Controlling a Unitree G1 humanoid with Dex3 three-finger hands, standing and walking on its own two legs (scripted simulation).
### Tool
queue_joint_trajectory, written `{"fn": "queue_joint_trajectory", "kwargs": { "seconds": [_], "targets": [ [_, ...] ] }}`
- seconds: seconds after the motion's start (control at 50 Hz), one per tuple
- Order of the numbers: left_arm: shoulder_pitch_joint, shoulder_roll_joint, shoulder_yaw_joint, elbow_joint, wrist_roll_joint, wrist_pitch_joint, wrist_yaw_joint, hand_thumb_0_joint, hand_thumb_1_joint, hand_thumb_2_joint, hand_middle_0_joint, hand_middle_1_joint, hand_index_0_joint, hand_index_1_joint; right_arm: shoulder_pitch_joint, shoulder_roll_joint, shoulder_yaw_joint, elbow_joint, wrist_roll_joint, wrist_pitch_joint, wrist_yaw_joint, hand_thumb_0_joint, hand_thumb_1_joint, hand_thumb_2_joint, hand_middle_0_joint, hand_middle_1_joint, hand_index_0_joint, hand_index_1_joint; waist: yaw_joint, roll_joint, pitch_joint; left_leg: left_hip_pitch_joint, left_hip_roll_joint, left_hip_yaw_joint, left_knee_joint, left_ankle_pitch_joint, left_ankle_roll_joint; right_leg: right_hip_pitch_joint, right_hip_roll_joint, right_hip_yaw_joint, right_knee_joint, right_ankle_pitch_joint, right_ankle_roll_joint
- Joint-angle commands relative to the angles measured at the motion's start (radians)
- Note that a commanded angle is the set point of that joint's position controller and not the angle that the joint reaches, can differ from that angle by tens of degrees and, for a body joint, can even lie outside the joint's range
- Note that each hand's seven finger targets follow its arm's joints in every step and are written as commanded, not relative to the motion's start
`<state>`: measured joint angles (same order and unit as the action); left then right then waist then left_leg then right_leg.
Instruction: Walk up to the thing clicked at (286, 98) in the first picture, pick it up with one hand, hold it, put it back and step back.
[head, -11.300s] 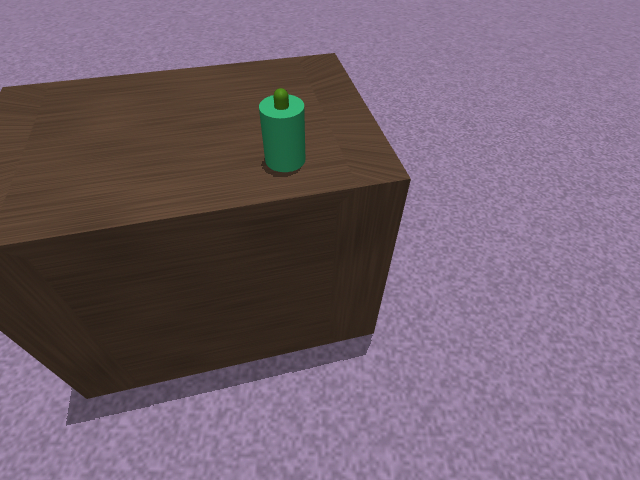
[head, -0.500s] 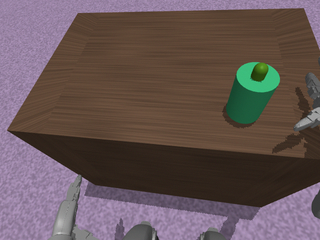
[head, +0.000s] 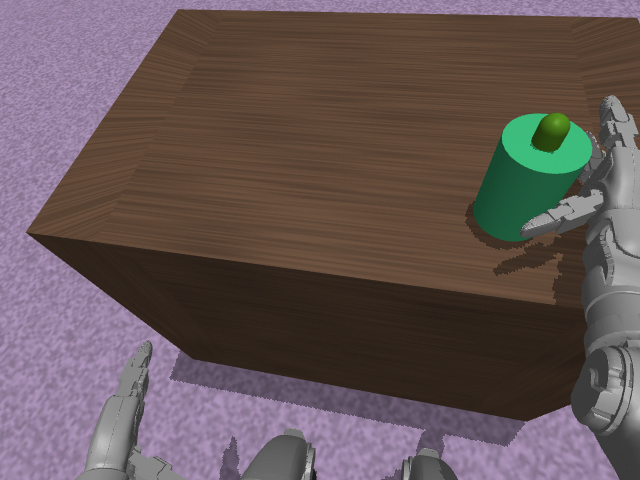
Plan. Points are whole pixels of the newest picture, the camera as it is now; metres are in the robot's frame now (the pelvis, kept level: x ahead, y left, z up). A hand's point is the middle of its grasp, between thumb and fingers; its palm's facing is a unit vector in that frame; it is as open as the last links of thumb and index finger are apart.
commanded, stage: close in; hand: right
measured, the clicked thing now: (529, 172) +0.48 -0.17 +0.08
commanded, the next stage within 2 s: rest palm in 0.02 s
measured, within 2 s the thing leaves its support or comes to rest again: leaves its support in 1.50 s
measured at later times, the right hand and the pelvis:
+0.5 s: hand (538, 174) +0.48 -0.18 +0.08, palm faces +0.12 +0.99 +0.01, open 16.6 cm; pelvis +0.00 +0.01 +0.00, yaw -1 degrees
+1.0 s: hand (538, 176) +0.48 -0.18 +0.08, palm faces +0.10 +0.99 +0.00, open 12.4 cm; pelvis +0.00 +0.00 +0.01, yaw -1 degrees
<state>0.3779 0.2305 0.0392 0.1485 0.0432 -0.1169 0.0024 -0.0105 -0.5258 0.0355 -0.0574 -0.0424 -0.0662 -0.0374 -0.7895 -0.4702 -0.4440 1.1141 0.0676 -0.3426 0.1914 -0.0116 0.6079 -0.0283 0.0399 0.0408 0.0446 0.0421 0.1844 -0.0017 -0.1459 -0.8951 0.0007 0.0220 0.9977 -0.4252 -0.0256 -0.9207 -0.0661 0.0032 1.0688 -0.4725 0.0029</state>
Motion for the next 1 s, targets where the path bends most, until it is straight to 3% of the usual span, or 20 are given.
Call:
{"fn": "queue_joint_trajectory", "kwargs": {
  "seconds": [0.0,0.02,0.08,0.12,0.2,0.28,0.32,0.36,0.42,0.52,0.58,0.6,0.66,0.72,0.74,0.78,0.82,0.86,0.9,0.98],
  "targets": [
    [0.002,0.159,0.105,-0.198,-0.011,-0.050,0.010,0.000,-0.541,0.030,-0.047,-0.046,-0.053,-0.039,-0.459,-0.198,0.009,-0.283,0.019,-0.071,-0.018,0.000,0.611,-0.016,0.039,0.043,0.040,0.043,-0.003,-0.130,-0.445,0.192,-0.032,0.004,-0.108,0.251,0.037,0.310,0.029,0.019,-0.145,0.262,-0.013],
    [0.037,0.189,0.143,-0.174,-0.009,-0.045,0.013,0.000,-0.535,0.026,-0.046,-0.045,-0.054,-0.036,-0.428,-0.181,0.014,-0.228,0.013,-0.063,-0.024,0.000,0.611,-0.018,0.039,0.043,0.039,0.043,0.012,-0.107,-0.418,0.172,-0.034,0.006,-0.106,0.246,0.037,0.302,0.030,0.020,-0.142,0.253,-0.015],
    [0.024,0.132,0.090,-0.171,-0.009,-0.044,0.004,0.000,-0.544,0.032,-0.047,-0.046,-0.050,-0.041,-0.449,-0.134,0.042,-0.274,0.013,-0.066,-0.034,0.000,0.611,-0.015,0.036,0.043,0.038,0.043,-0.004,-0.145,-0.409,0.158,-0.033,0.006,-0.101,0.247,0.039,0.313,0.032,0.017,-0.147,0.268,-0.009],
    [0.011,0.163,0.110,-0.200,-0.010,-0.044,0.010,0.000,-0.590,0.077,-0.056,-0.048,-0.034,-0.070,-0.461,-0.165,0.023,-0.329,0.015,-0.070,-0.051,0.000,0.601,-0.040,0.033,0.047,0.035,0.047,-0.014,-0.139,-0.479,0.200,-0.032,0.008,-0.101,0.273,0.038,0.349,0.031,0.018,-0.146,0.296,-0.008],
    [0.012,0.138,0.092,-0.191,-0.009,-0.036,0.004,0.000,-0.591,0.077,-0.055,-0.047,-0.034,-0.069,-0.418,-0.100,0.057,-0.276,0.004,-0.061,-0.069,0.000,0.611,-0.022,0.054,0.047,0.056,0.048,-0.009,-0.116,-0.448,0.220,-0.031,0.005,-0.099,0.317,0.034,0.324,0.037,0.011,-0.138,0.334,-0.011],
    [0.004,0.126,0.078,-0.182,-0.008,-0.039,0.005,0.000,-0.566,0.061,-0.053,-0.053,-0.044,-0.062,-0.489,-0.056,0.098,-0.302,0.005,-0.067,-0.077,0.000,0.611,-0.019,0.306,0.160,0.305,0.160,0.009,-0.122,-0.437,0.173,-0.035,0.007,-0.108,0.259,0.038,0.339,0.032,0.017,-0.151,0.277,-0.009],
    [0.010,0.171,0.120,-0.175,-0.010,-0.038,0.013,0.000,-0.568,0.064,-0.053,-0.052,-0.044,-0.061,-0.479,-0.161,0.039,-0.276,-0.008,-0.069,-0.091,0.000,0.611,-0.024,0.389,0.200,0.388,0.202,0.006,-0.124,-0.423,0.173,-0.033,0.006,-0.113,0.253,0.035,0.332,0.034,0.017,-0.154,0.264,-0.010],
    [0.007,0.158,0.108,-0.180,-0.009,-0.040,0.014,0.000,-0.563,0.060,-0.050,-0.049,-0.044,-0.056,-0.520,-0.130,0.060,-0.281,-0.004,-0.073,-0.090,0.000,0.611,-0.004,0.432,0.206,0.430,0.207,0.025,-0.102,-0.422,0.178,-0.033,0.003,-0.119,0.247,0.035,0.325,0.034,0.020,-0.154,0.248,-0.014],
    [0.033,0.164,0.102,-0.176,-0.010,-0.038,0.014,0.000,-0.561,0.060,-0.049,-0.049,-0.044,-0.054,-0.523,-0.187,0.022,-0.246,-0.001,-0.071,-0.094,0.000,0.611,-0.016,0.535,0.259,0.532,0.261,0.017,-0.104,-0.422,0.188,-0.033,0.006,-0.121,0.249,0.034,0.324,0.036,0.020,-0.157,0.250,-0.013],
    [0.039,0.145,0.089,-0.174,-0.008,-0.037,0.008,0.000,-0.559,0.060,-0.048,-0.049,-0.043,-0.054,-0.566,-0.120,0.076,-0.253,0.000,-0.066,-0.090,0.000,0.569,-0.085,0.632,0.346,0.627,0.347,0.024,-0.109,-0.400,0.179,-0.033,0.006,-0.127,0.238,0.035,0.317,0.040,0.017,-0.160,0.235,-0.013],
    [0.028,0.154,0.097,-0.157,-0.006,-0.041,0.012,0.000,-0.557,0.058,-0.047,-0.049,-0.044,-0.052,-0.554,-0.137,0.068,-0.249,-0.001,-0.066,-0.093,0.000,0.532,-0.137,0.706,0.412,0.702,0.414,0.012,-0.127,-0.399,0.165,-0.034,0.005,-0.130,0.218,0.036,0.324,0.038,0.014,-0.163,0.217,-0.011],
    [0.032,0.180,0.122,-0.158,-0.009,-0.040,0.013,0.000,-0.554,0.055,-0.045,-0.048,-0.043,-0.050,-0.515,-0.152,0.050,-0.237,0.002,-0.063,-0.092,0.000,0.518,-0.166,0.745,0.451,0.742,0.452,0.007,-0.132,-0.417,0.168,-0.033,0.007,-0.127,0.219,0.037,0.333,0.037,0.019,-0.169,0.223,-0.008],
    [-0.012,0.155,0.095,-0.204,-0.010,-0.044,0.011,0.000,-0.553,0.054,-0.042,-0.045,-0.040,-0.047,-0.515,-0.112,0.075,-0.274,0.006,-0.060,-0.086,0.000,0.463,-0.248,0.857,0.555,0.854,0.556,-0.009,-0.134,-0.480,0.224,-0.033,0.006,-0.129,0.252,0.036,0.361,0.039,0.014,-0.174,0.260,-0.007],
    [0.007,0.145,0.086,-0.155,-0.014,-0.038,0.014,0.000,-0.552,0.052,-0.043,-0.045,-0.042,-0.046,-0.508,-0.127,0.064,-0.288,0.016,-0.057,-0.089,0.000,0.385,-0.314,0.942,0.632,0.937,0.634,-0.017,-0.112,-0.433,0.236,-0.031,0.002,-0.135,0.266,0.032,0.332,0.043,0.009,-0.175,0.264,-0.011],
    [-0.004,0.124,0.063,-0.153,-0.013,-0.040,0.012,0.000,-0.551,0.051,-0.043,-0.044,-0.042,-0.044,-0.503,-0.129,0.056,-0.254,0.012,-0.056,-0.089,0.000,0.368,-0.355,0.963,0.668,0.961,0.670,-0.011,-0.108,-0.425,0.230,-0.031,0.001,-0.135,0.272,0.031,0.327,0.044,0.008,-0.168,0.269,-0.013],
    [-0.021,0.149,0.090,-0.168,-0.015,-0.046,0.023,0.000,-0.553,0.053,-0.043,-0.044,-0.040,-0.047,-0.607,-0.161,0.060,-0.370,0.018,-0.075,-0.091,0.000,0.311,-0.418,1.022,0.736,1.020,0.738,0.010,-0.121,-0.472,0.234,-0.032,0.001,-0.137,0.280,0.033,0.371,0.038,0.014,-0.170,0.279,-0.013],
    [0.009,0.132,0.066,-0.117,-0.011,-0.046,0.021,0.000,-0.550,0.050,-0.043,-0.045,-0.043,-0.045,-0.539,-0.119,0.076,-0.236,0.013,-0.064,-0.087,0.000,0.253,-0.470,1.045,0.775,1.043,0.777,0.025,-0.105,-0.386,0.196,-0.032,-0.001,-0.143,0.258,0.032,0.330,0.039,0.011,-0.166,0.247,-0.016],
    [-0.012,0.118,0.046,-0.151,-0.012,-0.049,0.017,0.000,-0.554,0.053,-0.044,-0.046,-0.040,-0.049,-0.549,-0.121,0.080,-0.274,0.016,-0.073,-0.088,0.000,0.214,-0.630,1.081,0.907,1.093,0.909,0.011,-0.107,-0.393,0.200,-0.032,-0.002,-0.145,0.238,0.034,0.329,0.041,0.014,-0.180,0.230,-0.014],
    [0.012,0.170,0.104,-0.167,-0.012,-0.050,0.025,0.000,-0.540,0.041,-0.041,-0.044,-0.044,-0.040,-0.519,-0.127,0.077,-0.264,0.013,-0.072,-0.089,0.000,0.155,-0.713,1.123,0.976,1.137,0.978,0.023,-0.122,-0.450,0.208,-0.033,0.001,-0.144,0.247,0.034,0.381,0.038,0.013,-0.180,0.242,-0.010],
    [0.031,0.153,0.087,-0.145,-0.014,-0.046,0.017,0.000,-0.542,0.038,-0.042,-0.044,-0.045,-0.040,-0.478,-0.129,0.067,-0.297,0.023,-0.062,-0.083,0.000,0.050,-0.895,1.167,1.115,1.191,1.116,-0.004,-0.159,-0.451,0.200,-0.035,0.015,-0.134,0.289,0.036,0.428,0.037,0.019,-0.187,0.340,0.002]
  ]
}}
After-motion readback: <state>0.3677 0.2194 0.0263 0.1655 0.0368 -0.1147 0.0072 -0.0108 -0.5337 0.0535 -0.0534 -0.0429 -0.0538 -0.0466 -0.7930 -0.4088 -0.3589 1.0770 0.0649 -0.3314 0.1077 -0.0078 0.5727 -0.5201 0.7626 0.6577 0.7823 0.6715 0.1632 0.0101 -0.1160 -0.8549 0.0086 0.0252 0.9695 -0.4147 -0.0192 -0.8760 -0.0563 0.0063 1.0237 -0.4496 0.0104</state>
